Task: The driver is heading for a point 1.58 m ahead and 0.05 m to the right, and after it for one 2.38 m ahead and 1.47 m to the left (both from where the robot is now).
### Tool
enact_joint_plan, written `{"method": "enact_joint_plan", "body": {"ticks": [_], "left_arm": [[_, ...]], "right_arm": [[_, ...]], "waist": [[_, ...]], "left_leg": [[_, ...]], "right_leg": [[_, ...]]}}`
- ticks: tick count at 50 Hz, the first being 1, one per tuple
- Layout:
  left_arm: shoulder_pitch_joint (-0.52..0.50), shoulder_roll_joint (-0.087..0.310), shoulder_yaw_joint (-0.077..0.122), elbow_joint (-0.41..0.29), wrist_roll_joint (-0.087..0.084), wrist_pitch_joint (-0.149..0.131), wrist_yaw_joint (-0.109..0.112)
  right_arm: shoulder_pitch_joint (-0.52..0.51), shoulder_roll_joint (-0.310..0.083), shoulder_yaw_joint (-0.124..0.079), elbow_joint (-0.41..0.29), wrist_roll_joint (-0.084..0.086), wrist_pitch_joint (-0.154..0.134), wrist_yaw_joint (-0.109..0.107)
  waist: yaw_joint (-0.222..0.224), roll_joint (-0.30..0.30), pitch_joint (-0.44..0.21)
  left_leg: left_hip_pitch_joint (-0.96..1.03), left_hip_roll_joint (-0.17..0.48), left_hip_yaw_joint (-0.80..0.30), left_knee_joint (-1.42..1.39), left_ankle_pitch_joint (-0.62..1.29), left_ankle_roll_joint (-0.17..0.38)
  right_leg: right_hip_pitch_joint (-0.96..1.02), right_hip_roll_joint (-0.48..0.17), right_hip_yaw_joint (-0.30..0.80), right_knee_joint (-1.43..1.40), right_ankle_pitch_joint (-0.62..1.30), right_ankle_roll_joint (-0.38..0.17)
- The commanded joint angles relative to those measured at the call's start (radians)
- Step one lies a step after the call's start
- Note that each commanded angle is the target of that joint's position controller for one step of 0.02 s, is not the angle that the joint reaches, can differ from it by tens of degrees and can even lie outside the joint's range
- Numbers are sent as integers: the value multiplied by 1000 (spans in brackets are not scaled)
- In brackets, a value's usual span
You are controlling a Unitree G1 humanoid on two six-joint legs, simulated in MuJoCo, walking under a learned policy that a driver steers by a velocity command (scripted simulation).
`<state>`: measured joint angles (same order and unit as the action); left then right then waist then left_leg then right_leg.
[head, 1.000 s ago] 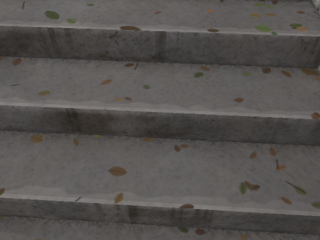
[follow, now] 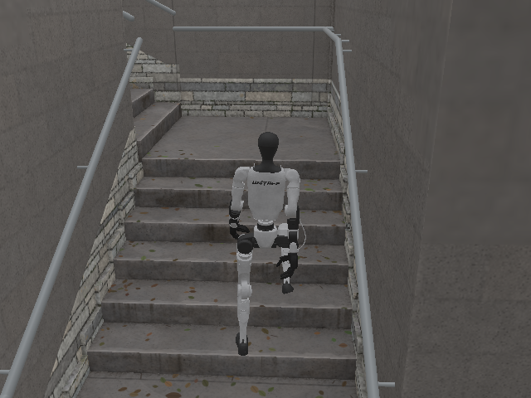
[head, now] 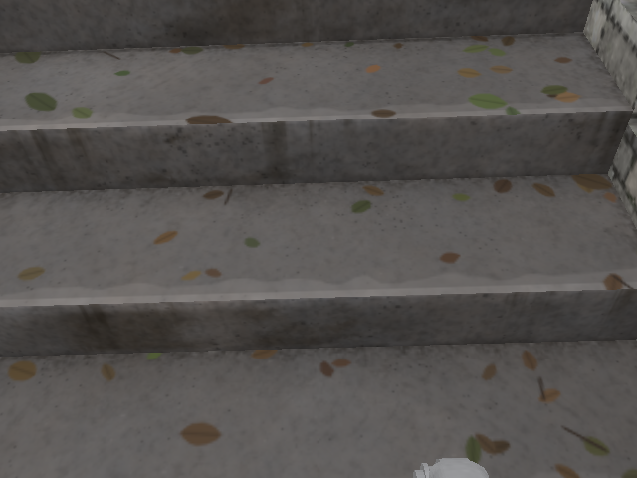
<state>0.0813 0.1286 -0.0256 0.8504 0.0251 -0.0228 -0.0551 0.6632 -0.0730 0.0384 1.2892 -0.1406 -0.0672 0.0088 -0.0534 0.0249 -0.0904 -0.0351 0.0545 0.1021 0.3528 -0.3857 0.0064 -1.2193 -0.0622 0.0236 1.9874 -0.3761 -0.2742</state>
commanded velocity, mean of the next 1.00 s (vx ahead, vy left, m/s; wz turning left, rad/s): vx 0.48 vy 0.00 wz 0.00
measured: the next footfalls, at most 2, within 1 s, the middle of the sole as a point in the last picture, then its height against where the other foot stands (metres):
right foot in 0.10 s outside the picture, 0.15 m higher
left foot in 0.70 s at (304, 434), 0.15 m higher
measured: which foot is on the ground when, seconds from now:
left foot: down 0.00-0.12, up 0.14-0.68, down 0.70-1.00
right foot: up 0.00-0.08, down 0.10-0.74, up 0.76-1.00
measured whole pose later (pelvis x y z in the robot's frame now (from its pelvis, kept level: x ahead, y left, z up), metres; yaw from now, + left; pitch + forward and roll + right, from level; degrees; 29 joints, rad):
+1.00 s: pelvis +0.52 -0.05 +0.29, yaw +0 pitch +5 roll +3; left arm 0.13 0.20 -0.01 0.87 0.02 -0.03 -0.09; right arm 0.48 -0.14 0.00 1.19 -0.13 -0.06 0.05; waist 0.01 -0.05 -0.11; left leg -0.28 -0.05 0.15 0.56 -0.38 0.06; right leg -1.30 0.00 0.16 2.14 -0.19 -0.27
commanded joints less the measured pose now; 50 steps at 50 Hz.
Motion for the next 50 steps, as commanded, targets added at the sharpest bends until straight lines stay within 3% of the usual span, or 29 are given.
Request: {"method": "enact_joint_plan", "body": {"ticks": [1,3,4,5,6,7,8,9,10,13,15,17,19,22,24,27,29,31,34,35,37,38,39,40,41,42,44,47,50], "left_arm": [[-321,47,-29,-209,-21,21,-26],[-166,21,-26,-122,-6,23,-51],[-90,56,-15,-102,-8,19,-54],[10,94,3,-66,-2,2,-46],[226,169,31,-20,16,-4,-40],[457,273,40,53,8,-4,-22],[651,370,86,115,42,1,-9],[660,354,82,150,38,-20,-1],[559,262,67,167,16,-31,-4],[165,13,8,143,27,-23,-38],[157,-36,-14,182,47,-38,-43],[160,-18,-4,173,65,-61,-37],[280,-5,-11,207,90,-76,-20],[522,-8,-25,329,124,-60,-26],[581,15,-34,338,137,-70,-37],[710,19,-41,326,94,-63,-49],[676,26,-46,316,63,-63,-54],[628,122,-27,301,37,-83,-68],[616,236,29,306,5,-98,-57],[557,248,44,288,-1,-103,-61],[623,155,32,269,85,-117,-88],[542,86,28,246,86,-94,-111],[469,98,53,235,10,-78,-114],[404,113,75,217,-1,-76,-97],[317,71,62,160,6,-77,-77],[233,72,55,105,14,-69,-59],[235,4,21,62,26,-31,-38],[156,-7,0,33,3,-3,-49],[-59,2,-31,-84,-17,-11,-27]], "right_arm": [[-276,-232,-32,-207,66,-66,24],[-182,-323,-42,-207,121,-66,37],[-141,-346,-55,-199,117,-69,50],[-72,-300,-52,-167,88,-76,72],[6,-225,-40,-129,44,-71,96],[79,-121,-18,-180,19,-57,139],[-106,-153,-67,-196,103,-34,143],[-248,-134,-79,-228,144,-34,115],[-311,-103,-70,-246,112,-25,83],[-346,-107,-60,-282,112,-10,56],[-339,-104,-45,-294,112,10,56],[-423,-105,-42,-328,125,15,53],[-511,-112,-31,-357,119,20,55],[-688,-69,18,-458,127,24,20],[-785,-116,23,-522,130,31,10],[-1013,-122,14,-597,117,59,33],[-987,-42,34,-609,89,83,65],[-1039,-88,21,-651,83,91,86],[-877,-65,14,-616,85,81,87],[-783,-120,-10,-590,98,67,67],[-462,-210,-37,-480,135,67,43],[-179,-260,-61,-375,96,85,31],[-72,-312,-90,-340,69,63,29],[-161,-276,-86,-306,66,29,25],[-279,-220,-84,-281,80,9,33],[-361,-131,-63,-259,90,0,44],[-481,-1,-23,-225,75,-13,50],[-453,-38,-28,-225,32,-27,40],[-320,-32,-7,-184,-23,-23,35]], "waist": [[122,31,136],[160,172,107],[160,154,65],[159,181,-21],[202,62,-217],[212,-246,-447],[286,-199,-288],[281,-247,-44],[219,-288,11],[6,-30,23],[-43,16,17],[-40,-1,29],[13,-131,32],[77,-75,84],[97,-11,39],[195,-144,101],[148,-165,108],[95,-187,17],[8,-241,-21],[-8,-232,-75],[-67,-33,-338],[-180,157,-319],[-184,229,-186],[-120,91,-64],[-59,18,11],[-5,-87,-3],[121,-114,-19],[149,50,55],[119,-25,76]], "left_leg": [[-874,125,-51,-539,47,215],[-407,206,-22,-323,827,244],[-172,219,-8,-173,1168,238],[-82,226,0,-3,1379,226],[-293,164,-72,340,1207,150],[-642,-32,-167,620,324,97],[-814,-114,-345,1011,300,100],[-956,-125,-392,1305,413,116],[-977,-102,-393,1490,483,148],[-1016,-80,-395,1677,565,248],[-1120,-56,-378,1637,571,276],[-1142,-13,-268,1576,444,242],[-1244,-6,-171,1776,334,222],[-1661,26,-219,1862,162,280],[-1572,94,-119,1558,314,258],[-1375,105,6,1427,281,186],[-1198,81,54,1304,225,198],[-933,-13,145,1118,96,189],[-823,-94,164,789,-36,127],[-677,-113,141,687,10,137],[47,-12,-280,626,241,299],[250,129,-624,289,258,394],[57,239,-907,82,183,434],[-80,229,-827,70,61,356],[-166,228,-713,109,141,351],[-181,228,-599,113,276,321],[-273,165,-352,68,321,229],[-409,115,-175,-76,236,244],[-346,105,-123,-102,193,186]], "right_leg": [[705,-10,-173,-493,-57,89],[557,85,-257,-600,-103,150],[505,126,-276,-788,-55,139],[648,149,-235,-881,-1,112],[1063,65,43,-941,361,5],[1456,-160,650,-1323,220,-137],[1315,-257,996,-1585,-81,-75],[1099,-229,923,-1607,-279,-3],[931,-202,818,-1589,-347,-10],[683,-163,511,-1572,-82,61],[692,-126,340,-1589,37,109],[697,-79,146,-1630,94,111],[755,-60,106,-1670,127,59],[1073,-162,212,-1701,90,49],[1069,-144,155,-1753,66,88],[895,-154,125,-1882,186,66],[896,-173,46,-1899,451,51],[929,-170,4,-1858,1138,7],[1371,-231,-9,-1711,1755,30],[1386,-216,-35,-1606,1856,51],[826,-120,62,-1274,1626,111],[522,50,88,-918,735,123],[366,156,222,-271,371,140],[231,150,297,7,388,111],[130,164,287,123,357,70],[75,163,293,141,327,23],[37,92,261,78,355,-33],[-8,74,72,312,140,-10],[-170,18,67,170,155,-51]]}}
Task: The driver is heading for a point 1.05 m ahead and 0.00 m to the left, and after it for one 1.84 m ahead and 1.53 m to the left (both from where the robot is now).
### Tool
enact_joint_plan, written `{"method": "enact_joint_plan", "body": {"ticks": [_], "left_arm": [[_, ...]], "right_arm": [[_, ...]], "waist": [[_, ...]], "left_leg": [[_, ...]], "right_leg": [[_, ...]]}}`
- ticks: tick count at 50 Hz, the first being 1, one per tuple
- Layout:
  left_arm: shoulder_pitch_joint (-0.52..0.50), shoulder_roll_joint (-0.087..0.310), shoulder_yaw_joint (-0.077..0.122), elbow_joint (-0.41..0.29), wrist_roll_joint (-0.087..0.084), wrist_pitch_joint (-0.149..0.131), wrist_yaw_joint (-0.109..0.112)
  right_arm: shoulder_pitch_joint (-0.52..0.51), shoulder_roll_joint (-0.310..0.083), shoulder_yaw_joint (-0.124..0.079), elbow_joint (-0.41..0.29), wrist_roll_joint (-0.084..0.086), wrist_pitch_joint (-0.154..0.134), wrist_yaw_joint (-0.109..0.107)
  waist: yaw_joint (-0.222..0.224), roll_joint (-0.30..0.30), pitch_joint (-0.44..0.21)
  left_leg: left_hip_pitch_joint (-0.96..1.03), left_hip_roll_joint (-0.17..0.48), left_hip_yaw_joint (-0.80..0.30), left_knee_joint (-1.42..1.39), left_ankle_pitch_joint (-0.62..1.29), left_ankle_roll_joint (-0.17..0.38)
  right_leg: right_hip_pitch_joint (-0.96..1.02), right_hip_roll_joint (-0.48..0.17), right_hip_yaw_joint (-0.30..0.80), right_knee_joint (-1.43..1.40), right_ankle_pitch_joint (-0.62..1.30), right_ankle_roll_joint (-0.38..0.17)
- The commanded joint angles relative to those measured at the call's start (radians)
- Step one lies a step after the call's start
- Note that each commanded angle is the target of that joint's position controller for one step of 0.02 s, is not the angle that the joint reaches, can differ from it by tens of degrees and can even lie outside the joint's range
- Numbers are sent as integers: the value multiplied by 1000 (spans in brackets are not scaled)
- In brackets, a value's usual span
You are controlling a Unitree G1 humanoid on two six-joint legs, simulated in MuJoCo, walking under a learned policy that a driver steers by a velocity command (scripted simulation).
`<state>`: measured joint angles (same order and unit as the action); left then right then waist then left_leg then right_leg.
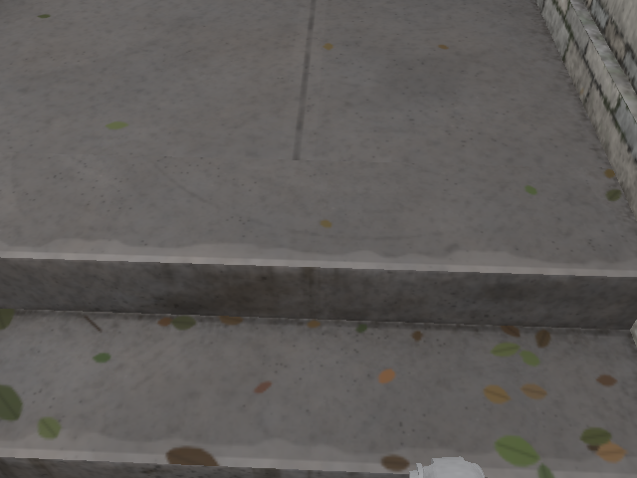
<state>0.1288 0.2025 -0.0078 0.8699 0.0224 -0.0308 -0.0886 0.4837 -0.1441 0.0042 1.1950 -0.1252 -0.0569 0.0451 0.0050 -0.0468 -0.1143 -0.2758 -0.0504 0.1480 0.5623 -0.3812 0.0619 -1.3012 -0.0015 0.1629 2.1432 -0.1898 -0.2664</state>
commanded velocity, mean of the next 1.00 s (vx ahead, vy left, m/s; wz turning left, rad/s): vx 0.32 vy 0.00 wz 0.00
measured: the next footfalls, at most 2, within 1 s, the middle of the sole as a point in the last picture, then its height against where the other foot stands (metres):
right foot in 0.16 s outside the picture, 0.15 m higher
left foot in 0.68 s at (284, 408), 0.15 m higher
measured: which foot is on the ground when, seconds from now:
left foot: down 0.00-0.22, up 0.24-0.66, down 0.68-1.00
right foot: up 0.00-0.14, down 0.16-0.72, up 0.74-1.00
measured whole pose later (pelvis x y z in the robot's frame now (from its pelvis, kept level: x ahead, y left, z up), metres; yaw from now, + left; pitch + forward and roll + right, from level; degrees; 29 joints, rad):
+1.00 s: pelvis +0.44 +0.02 +0.29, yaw +1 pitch +5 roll +3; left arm 0.15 0.21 0.04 1.03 0.04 -0.08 -0.06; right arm 0.21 -0.17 -0.02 1.04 -0.02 -0.08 0.03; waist -0.01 -0.05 -0.10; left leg -0.52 -0.07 0.17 0.66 -0.23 0.11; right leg -0.84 -0.07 0.17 1.40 -0.23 0.03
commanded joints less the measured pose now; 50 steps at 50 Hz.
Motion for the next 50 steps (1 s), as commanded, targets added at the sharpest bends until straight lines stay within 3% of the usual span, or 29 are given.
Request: {"method": "enact_joint_plan", "body": {"ticks": [1,3,4,5,7,9,10,11,12,13,15,18,21,22,24,26,28,31,33,35,36,37,38,39,40,42,45,48,50], "left_arm": [[-201,-23,-47,-155,-12,-1,20],[-298,-9,-53,-197,-11,24,23],[-386,-4,-57,-230,0,36,15],[-321,-50,-60,-223,1,46,-4],[-272,2,-41,-233,6,59,-10],[-110,55,-2,-200,17,33,-2],[64,97,11,-138,12,28,7],[244,135,25,-84,10,38,22],[473,203,54,7,57,39,32],[512,210,60,38,54,6,44],[307,51,36,83,16,-18,36],[138,-112,-13,121,36,-24,4],[152,-94,-5,135,60,-50,11],[225,-79,-6,155,76,-54,18],[366,-83,-22,224,104,-50,30],[385,-35,-16,224,116,-72,39],[472,-3,-14,236,86,-81,33],[491,32,-19,191,7,-94,-15],[461,123,13,179,15,-113,-8],[403,167,49,168,-37,-120,-18],[534,73,37,168,6,-121,-5],[451,66,42,128,-8,-111,-13],[370,-17,30,111,-11,-91,-36],[332,0,47,133,-32,-71,-33],[332,36,71,153,-26,-60,-17],[262,-6,52,147,10,-66,8],[235,-61,22,181,20,-39,40],[146,32,51,181,9,-48,35],[108,57,49,172,20,-42,20]], "right_arm": [[-72,14,30,-69,-35,-37,10],[-68,-31,32,-113,-10,-37,31],[-49,-60,31,-130,31,-38,44],[-45,-140,24,-141,64,-46,57],[-13,-254,-11,-145,106,-89,59],[6,-261,-37,-114,89,-87,74],[144,-147,-25,-87,43,-82,81],[160,-133,-21,-87,47,-67,98],[5,-72,-33,-90,73,-38,115],[-53,-65,-40,-109,112,-29,103],[-174,-42,-39,-171,100,-34,42],[-178,-1,-13,-226,89,-10,14],[-259,-10,2,-252,90,0,20],[-302,-20,6,-262,97,-5,21],[-465,19,42,-358,103,-11,3],[-570,-20,44,-425,109,-4,-18],[-633,-26,42,-464,101,13,-20],[-599,12,42,-424,72,64,50],[-621,-7,30,-455,84,63,50],[-529,-64,3,-425,89,37,33],[-481,-95,10,-391,110,34,18],[-372,-135,-9,-374,109,40,1],[-250,-193,-31,-319,82,41,-17],[-164,-233,-59,-301,61,32,-27],[-171,-244,-72,-270,53,10,-43],[-338,-143,-56,-230,92,-25,-37],[-550,24,-9,-252,116,-50,-40],[-532,-14,-7,-286,97,-51,-13],[-565,-101,-21,-332,126,-65,14]], "waist": [[34,10,63],[13,98,78],[-12,121,79],[42,239,52],[82,191,33],[102,232,-43],[74,77,-262],[152,-30,-344],[234,-136,-207],[216,-120,-78],[72,-76,1],[-76,85,-27],[-73,56,12],[-37,-32,36],[-16,-37,59],[-4,59,23],[26,11,11],[19,-89,75],[-16,-84,81],[-59,-102,-32],[23,65,-265],[-43,109,-288],[-98,232,-248],[-162,292,-204],[-144,191,-147],[-36,18,-30],[89,-26,-8],[91,26,-64],[99,42,-43]], "left_leg": [[-70,197,-152,-331,154,109],[-202,199,-107,-478,243,136],[-328,216,-116,-552,307,173],[-348,250,-122,-536,755,233],[43,308,-117,-355,1485,224],[270,330,-100,-139,1694,196],[-3,267,-148,127,1514,130],[-218,147,-199,312,1010,99],[-492,-5,-289,787,319,59],[-674,-3,-420,1102,409,71],[-772,-19,-430,1418,448,128],[-864,37,-404,1379,458,182],[-929,118,-252,1333,310,151],[-977,112,-200,1517,221,143],[-1186,128,-224,1604,70,172],[-1167,185,-182,1271,140,150],[-1052,195,-114,1073,322,81],[-558,120,56,959,138,13],[-518,70,34,726,102,35],[-306,43,-17,465,287,88],[64,130,-221,541,595,187],[164,164,-409,305,363,204],[233,264,-637,23,185,250],[127,360,-885,-127,39,307],[27,324,-855,-143,-64,272],[-125,289,-668,-110,-94,217],[-299,214,-407,-151,98,148],[-301,163,-237,-180,187,110],[-297,119,-117,-222,167,57]], "right_leg": [[-51,-83,-110,-239,83,-44],[201,-135,-225,-522,102,15],[409,-104,-279,-616,-14,62],[592,-29,-338,-581,-46,112],[560,45,-363,-887,-133,154],[689,91,-341,-1122,-145,114],[1115,-13,-94,-1050,219,-13],[1287,-115,251,-1348,-38,-90],[1277,-255,636,-1667,-244,-162],[1180,-272,688,-1707,-370,-110],[1010,-258,461,-1692,-15,-48],[945,-184,113,-1691,158,77],[890,-118,-75,-1774,65,41],[900,-130,-54,-1817,95,10],[1023,-202,11,-1829,242,27],[1106,-188,-40,-1848,288,64],[1092,-179,-64,-1877,381,61],[826,-217,-165,-1963,549,28],[1040,-235,-176,-1885,1042,39],[1216,-197,-198,-1741,1293,106],[995,-158,-172,-1605,1122,169],[846,-58,-159,-1500,753,173],[663,20,-115,-1300,176,185],[569,38,27,-763,-84,220],[509,47,136,-497,-12,211],[388,47,118,-368,22,192],[448,-44,74,-529,14,188],[551,-80,-13,-637,-2,313],[717,-96,-118,-960,-142,373]]}}
Keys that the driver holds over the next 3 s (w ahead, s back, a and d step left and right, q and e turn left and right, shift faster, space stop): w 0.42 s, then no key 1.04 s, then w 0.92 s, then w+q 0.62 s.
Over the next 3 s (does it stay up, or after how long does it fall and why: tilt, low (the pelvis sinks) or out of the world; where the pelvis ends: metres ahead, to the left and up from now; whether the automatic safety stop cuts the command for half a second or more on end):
stays up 1.11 -0.01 0.48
